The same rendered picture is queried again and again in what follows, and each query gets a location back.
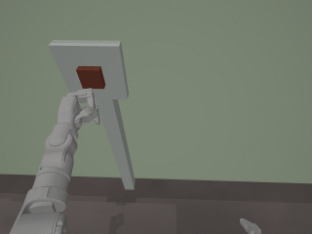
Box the robot right hand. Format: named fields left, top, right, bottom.
left=240, top=218, right=261, bottom=234

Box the robot left upper arm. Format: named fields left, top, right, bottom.
left=12, top=212, right=68, bottom=234

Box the left robot forearm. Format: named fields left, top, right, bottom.
left=9, top=123, right=78, bottom=234

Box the robot left hand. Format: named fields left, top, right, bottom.
left=57, top=88, right=100, bottom=132

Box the button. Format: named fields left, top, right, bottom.
left=76, top=66, right=105, bottom=89

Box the panel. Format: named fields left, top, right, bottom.
left=48, top=40, right=136, bottom=190

